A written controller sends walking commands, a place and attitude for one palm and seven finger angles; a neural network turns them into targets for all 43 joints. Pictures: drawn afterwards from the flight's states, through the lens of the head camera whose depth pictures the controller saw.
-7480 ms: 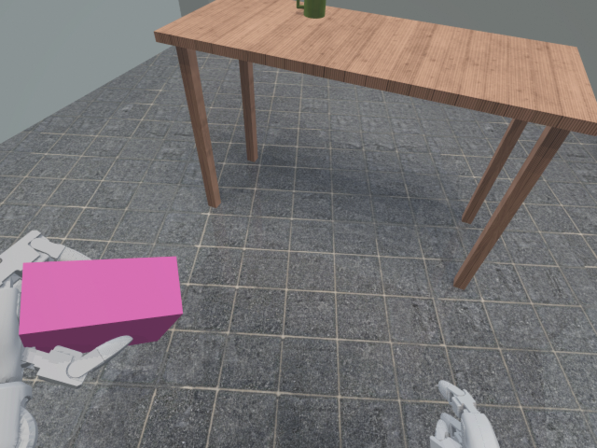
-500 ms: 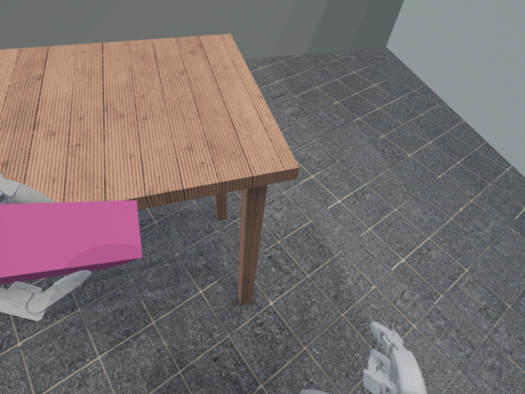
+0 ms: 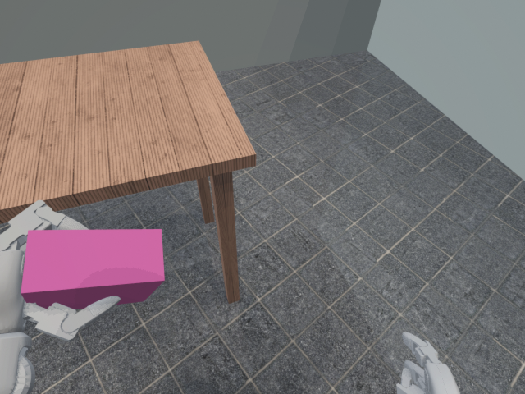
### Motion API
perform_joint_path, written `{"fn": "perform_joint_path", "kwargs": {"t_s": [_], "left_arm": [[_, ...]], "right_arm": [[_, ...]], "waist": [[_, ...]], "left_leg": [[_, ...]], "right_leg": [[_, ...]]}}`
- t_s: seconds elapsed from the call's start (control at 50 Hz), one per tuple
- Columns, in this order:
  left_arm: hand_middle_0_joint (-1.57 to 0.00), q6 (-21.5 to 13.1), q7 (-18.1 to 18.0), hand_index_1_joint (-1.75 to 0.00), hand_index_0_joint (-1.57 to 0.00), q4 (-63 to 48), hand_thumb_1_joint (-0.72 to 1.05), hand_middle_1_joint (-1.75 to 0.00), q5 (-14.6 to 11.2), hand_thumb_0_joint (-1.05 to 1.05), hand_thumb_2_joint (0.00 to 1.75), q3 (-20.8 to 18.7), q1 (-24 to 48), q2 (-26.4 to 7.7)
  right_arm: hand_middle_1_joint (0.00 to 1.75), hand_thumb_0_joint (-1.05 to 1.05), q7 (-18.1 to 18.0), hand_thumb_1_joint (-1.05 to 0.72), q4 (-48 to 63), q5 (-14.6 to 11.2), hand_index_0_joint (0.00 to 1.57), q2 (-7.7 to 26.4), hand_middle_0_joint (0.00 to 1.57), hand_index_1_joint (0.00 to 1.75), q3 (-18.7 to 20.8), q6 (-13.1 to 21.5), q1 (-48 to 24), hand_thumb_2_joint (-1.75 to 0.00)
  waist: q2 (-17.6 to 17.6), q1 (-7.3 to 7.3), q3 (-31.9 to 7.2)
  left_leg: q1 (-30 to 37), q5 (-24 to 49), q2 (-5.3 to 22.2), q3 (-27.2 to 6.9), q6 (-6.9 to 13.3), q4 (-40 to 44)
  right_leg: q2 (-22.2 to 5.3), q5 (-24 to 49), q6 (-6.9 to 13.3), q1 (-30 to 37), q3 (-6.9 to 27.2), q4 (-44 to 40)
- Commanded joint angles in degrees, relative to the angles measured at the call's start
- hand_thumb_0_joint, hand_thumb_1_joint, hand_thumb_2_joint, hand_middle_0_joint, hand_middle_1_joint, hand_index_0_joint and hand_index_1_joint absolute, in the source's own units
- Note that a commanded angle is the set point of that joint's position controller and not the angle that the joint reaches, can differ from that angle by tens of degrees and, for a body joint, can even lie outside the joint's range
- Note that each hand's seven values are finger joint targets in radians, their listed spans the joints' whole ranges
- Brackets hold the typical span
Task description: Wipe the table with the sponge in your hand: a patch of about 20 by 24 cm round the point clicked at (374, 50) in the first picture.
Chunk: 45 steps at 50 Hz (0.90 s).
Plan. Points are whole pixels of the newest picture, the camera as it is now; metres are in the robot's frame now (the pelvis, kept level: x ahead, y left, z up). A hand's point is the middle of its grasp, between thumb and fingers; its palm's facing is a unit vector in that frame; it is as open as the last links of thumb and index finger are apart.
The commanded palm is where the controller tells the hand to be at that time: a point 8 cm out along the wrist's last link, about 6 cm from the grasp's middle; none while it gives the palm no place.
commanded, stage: come to a stop and stand still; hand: left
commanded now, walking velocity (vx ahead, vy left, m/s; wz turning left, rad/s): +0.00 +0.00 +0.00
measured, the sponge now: (116, 271) +0.23 +0.20 +0.12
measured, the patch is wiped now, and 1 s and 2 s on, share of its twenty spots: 0.00 0.00 0.00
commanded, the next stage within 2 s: look again from close up in 1.44 s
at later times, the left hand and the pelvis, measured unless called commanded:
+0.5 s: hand (67, 291) +0.19 +0.23 +0.15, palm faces +0.30 -0.86 -0.41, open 10.2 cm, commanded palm +0.12 +0.27 +0.18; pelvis -0.05 -0.01 +0.00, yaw -2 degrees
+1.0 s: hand (8, 282) +0.18 +0.27 +0.17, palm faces +0.45 -0.82 -0.35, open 10.2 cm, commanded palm +0.12 +0.30 +0.18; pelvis -0.03 +0.02 +0.01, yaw +2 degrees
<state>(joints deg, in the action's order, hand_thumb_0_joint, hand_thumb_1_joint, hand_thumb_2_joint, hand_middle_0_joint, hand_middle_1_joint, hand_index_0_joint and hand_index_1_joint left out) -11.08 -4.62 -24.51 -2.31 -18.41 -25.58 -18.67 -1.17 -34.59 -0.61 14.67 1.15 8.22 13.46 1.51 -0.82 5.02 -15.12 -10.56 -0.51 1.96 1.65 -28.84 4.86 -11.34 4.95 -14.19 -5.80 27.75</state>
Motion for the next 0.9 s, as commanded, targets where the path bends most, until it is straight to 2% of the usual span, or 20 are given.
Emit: {"fn": "perform_joint_path", "kwargs": {"t_s": [0.0, 0.08, 0.12, 0.2, 0.28, 0.32, 0.36, 0.4, 0.42, 0.46, 0.48, 0.5, 0.52, 0.58, 0.68, 0.72, 0.76, 0.78, 0.8, 0.88], "left_arm": [[-1.2, -6.53, -3.69, -1.6, -1.2, -22.98, 0.1, -1.6, 0.64, 0.0, 1.3, -13.13, 11.52, -19.92], [-1.2, -5.87, -4.04, -1.6, -1.2, -18.88, 0.1, -1.6, 1.49, 0.0, 1.3, -9.8, 14.51, -15.94], [-1.2, -5.72, -3.62, -1.6, -1.2, -16.45, 0.1, -1.6, 1.15, 0.0, 1.3, -9.01, 15.6, -15.04], [-1.2, -4.26, -1.78, -1.6, -1.2, -7.41, 0.1, -1.6, 0.83, 0.0, 1.3, -5.12, 7.42, -9.85], [-1.2, -1.94, -1.14, -1.6, -1.2, -8.73, 0.1, -1.6, 0.6, 0.0, 1.3, -4.27, 8.53, -10.35], [-1.2, -1.66, -1.27, -1.6, -1.2, -10.68, 0.1, -1.6, 0.47, 0.0, 1.3, -5.13, 10.03, -11.61], [-1.2, -2.14, -1.64, -1.6, -1.2, -13.16, 0.1, -1.6, 0.36, 0.0, 1.3, -7.21, 10.88, -13.24], [-1.2, -2.29, -1.47, -1.6, -1.2, -15.52, 0.1, -1.6, 0.43, 0.0, 1.3, -10.37, 12.28, -15.69], [-1.2, -2.11, -1.2, -1.6, -1.2, -14.4, 0.1, -1.6, 1.13, 0.0, 1.3, -10.94, 11.49, -14.9], [-1.2, -2.54, 0.02, -1.6, -1.2, -15.49, 0.1, -1.6, 1.5, 0.0, 1.3, -11.14, 11.32, -15.31], [-1.2, -2.96, 0.05, -1.6, -1.2, -15.45, 0.1, -1.6, 1.92, 0.0, 1.3, -11.23, 9.67, -15.43], [-1.2, -3.11, -0.17, -1.6, -1.2, -16.53, 0.1, -1.6, 1.37, 0.0, 1.3, -12.56, 7.5, -16.95], [-1.2, -2.66, -0.44, -1.6, -1.2, -17.08, 0.1, -1.6, 0.4, 0.0, 1.3, -10.41, 6.45, -14.65], [-1.2, -3.43, -1.89, -1.6, -1.2, -15.99, 0.1, -1.6, 0.41, 0.0, 1.3, -9.8, 4.03, -12.72], [-1.2, -3.83, -3.59, -1.6, -1.2, -13.65, 0.1, -1.6, 0.73, 0.0, 1.3, -6.79, 8.05, -10.45], [-1.2, -3.94, -3.5, -1.6, -1.2, -13.4, 0.1, -1.6, 0.86, 0.0, 1.3, -5.14, 11.05, -10.02], [-1.2, -4.2, -3.88, -1.6, -1.2, -14.29, 0.1, -1.6, 1.23, 0.0, 1.3, -5.07, 14.55, -10.66], [-1.2, -4.07, -3.69, -1.6, -1.2, -12.92, 0.1, -1.6, 1.15, 0.0, 1.3, -4.79, 13.8, -10.31], [-1.2, -3.92, -3.24, -1.6, -1.2, -14.51, 0.1, -1.6, 1.05, 0.0, 1.3, -5.62, 15.36, -11.51], [-1.2, -3.46, -2.97, -1.6, -1.2, -13.36, 0.1, -1.6, 1.73, 0.0, 1.3, -4.0, 13.96, -9.94]], "right_arm": [[0.3, 0.0, -1.93, -0.9, 9.96, 1.1, 0.2, 4.41, 0.2, 0.3, 0.15, 3.24, -7.47, -0.9], [0.3, 0.0, -1.88, -0.9, 9.88, 1.06, 0.2, 4.04, 0.2, 0.3, 0.3, 2.31, -5.37, -0.9], [0.3, 0.0, -1.86, -0.9, 9.86, 1.21, 0.2, 4.23, 0.2, 0.3, 0.14, 2.13, -4.73, -0.9], [0.3, 0.0, -1.7, -0.9, 9.79, 0.88, 0.2, 4.47, 0.2, 0.3, 0.44, 1.4, -3.2, -0.9], [0.3, 0.0, -1.42, -0.9, 8.73, 0.81, 0.2, 3.92, 0.2, 0.3, -0.23, -0.14, -3.08, -0.9], [0.3, 0.0, -1.57, -0.9, 8.82, 1.29, 0.2, 3.81, 0.2, 0.3, -1.01, -0.32, -3.96, -0.9], [0.3, 0.0, -1.58, -0.9, 9.87, 1.23, 0.2, 3.99, 0.2, 0.3, -1.05, 0.17, -4.39, -0.9], [0.3, 0.0, -1.49, -0.9, 12.02, 1.42, 0.2, 3.42, 0.2, 0.3, -1.01, 0.03, -6.82, -0.9], [0.3, 0.0, -1.26, -0.9, 13.02, 1.64, 0.2, 3.02, 0.2, 0.3, -0.28, 0.03, -7.22, -0.9], [0.3, 0.0, -0.55, -0.9, 13.87, 1.51, 0.2, 2.62, 0.2, 0.3, 0.43, 0.02, -6.98, -0.9], [0.3, 0.0, -0.02, -0.9, 13.63, 1.26, 0.2, 2.44, 0.2, 0.3, 0.54, 0.14, -6.2, -0.9], [0.3, 0.0, 0.28, -0.9, 13.95, 1.06, 0.2, 2.49, 0.2, 0.3, 0.95, 0.48, -5.7, -0.9], [0.3, 0.0, -0.1, -0.9, 13.21, 0.97, 0.2, 2.73, 0.2, 0.3, 0.35, 0.65, -7.25, -0.9], [0.3, 0.0, -0.83, -0.9, 9.13, 2.22, 0.2, 2.53, 0.2, 0.3, -1.15, 1.7, -3.94, -0.9], [0.3, 0.0, -2.11, -0.9, 6.65, 2.15, 0.2, 3.0, 0.2, 0.3, -1.31, 3.0, -3.87, -0.9], [0.3, 0.0, -2.35, -0.9, 6.88, 1.96, 0.2, 3.65, 0.2, 0.3, -1.14, 3.62, -4.24, -0.9], [0.3, 0.0, -2.14, -0.9, 8.2, 1.3, 0.2, 4.75, 0.2, 0.3, -0.72, 3.33, -5.24, -0.9], [0.3, 0.0, -2.12, -0.9, 8.19, 0.88, 0.2, 4.58, 0.2, 0.3, -0.47, 3.01, -5.46, -0.9], [0.3, 0.0, -2.15, -0.9, 8.45, 1.3, 0.2, 4.22, 0.2, 0.3, -1.0, 3.08, -5.98, -0.9], [0.3, 0.0, -1.43, -0.9, 9.71, 1.13, 0.2, 4.15, 0.2, 0.3, -0.69, 2.87, -6.25, -0.9]], "waist": [[-9.33, -1.29, -5.39], [-13.05, -0.43, -6.05], [-9.95, -0.09, -7.1], [-3.26, -0.01, -4.54], [5.17, 0.51, -5.76], [-0.31, 0.81, -6.55], [-5.73, 0.46, -5.77], [-17.45, -1.36, -5.82], [-18.77, -2.6, -5.2], [-12.43, -3.51, -5.78], [-4.35, -3.96, -7.31], [6.63, -3.3, -9.07], [11.07, -2.17, -5.93], [1.07, -1.02, -10.78], [0.69, -1.36, -9.52], [-4.6, -1.25, -8.79], [-7.02, -1.67, -8.0], [-5.88, -1.48, -8.01], [-9.54, -0.89, -5.96], [-7.9, -1.46, -7.4]], "left_leg": [[4.81, -8.61, 1.59, -3.38, 1.03, 3.88], [-0.05, -9.5, 1.07, -2.95, 1.04, 5.22], [2.2, -8.05, 0.55, -2.94, 0.21, 5.08], [6.53, -11.27, -2.23, -0.44, -1.12, -0.51], [7.69, -8.2, -3.53, 2.38, -1.42, -5.51], [8.06, -8.93, -2.25, -0.5, -1.06, 0.4], [0.39, -15.53, 1.4, -7.34, 1.26, 10.86], [-23.61, -32.29, 7.67, -15.38, 4.19, 22.56], [-32.98, -33.71, 9.58, -16.73, 5.37, 23.92], [-34.77, -27.3, 6.73, -10.57, 3.23, 16.79], [-30.34, -21.79, 2.5, -5.92, 1.36, 5.51], [-18.53, -13.65, -2.55, -2.35, -0.92, -12.01], [-13.03, -9.67, -2.27, -3.36, -2.09, -24.12], [-8.48, -10.3, 0.05, -2.97, -1.77, -25.84], [1.4, -7.77, -1.19, 0.67, -0.12, -0.16], [6.43, -6.37, 1.95, -3.74, 1.1, 8.8], [2.05, -5.38, 7.16, -9.98, 3.35, 11.1], [-1.68, -9.59, 6.73, -8.35, 2.86, 10.86], [-3.04, -12.79, 5.42, -8.58, 2.04, 13.68], [-7.51, -7.81, 5.53, -8.94, 1.21, 13.53]], "right_leg": [[-12.8, -26.07, -7.69, -5.99, 18.82, -19.52], [-8.25, -15.45, -9.04, 3.15, 13.31, -16.26], [-7.47, -13.46, -8.98, 3.85, 10.98, -16.62], [-8.19, -25.86, -8.47, -6.15, 11.14, -22.4], [-10.48, -27.26, -8.17, -8.34, 8.55, -22.46], [-8.98, -24.32, -6.64, -6.67, 5.08, -16.25], [-4.48, -18.48, -8.56, 0.68, 4.12, -7.91], [-1.61, -13.27, -8.67, 18.3, 4.28, 10.25], [-1.38, -10.99, -6.98, 25.08, 4.93, 16.03], [-3.85, -10.52, -5.07, 29.35, 6.79, 7.87], [-6.93, -13.54, -4.25, 26.68, 10.28, -1.39], [-14.12, -23.07, -1.19, 12.37, 20.67, -14.16], [-22.63, -25.71, 4.16, -0.44, 28.73, -19.39], [-20.86, -28.72, 1.29, -2.8, 22.56, -19.39], [-15.89, -20.2, -2.9, 1.04, 15.78, -17.39], [-10.89, -16.48, -5.68, 0.01, 10.75, -10.7], [-7.38, -7.3, -8.51, 3.36, 8.64, -6.5], [-7.85, -8.33, -8.84, 6.03, 9.92, -8.19], [-6.57, -8.5, -7.39, 5.47, 9.38, -7.45], [-6.24, 1.69, -4.98, 13.13, 7.69, -4.68]]}}
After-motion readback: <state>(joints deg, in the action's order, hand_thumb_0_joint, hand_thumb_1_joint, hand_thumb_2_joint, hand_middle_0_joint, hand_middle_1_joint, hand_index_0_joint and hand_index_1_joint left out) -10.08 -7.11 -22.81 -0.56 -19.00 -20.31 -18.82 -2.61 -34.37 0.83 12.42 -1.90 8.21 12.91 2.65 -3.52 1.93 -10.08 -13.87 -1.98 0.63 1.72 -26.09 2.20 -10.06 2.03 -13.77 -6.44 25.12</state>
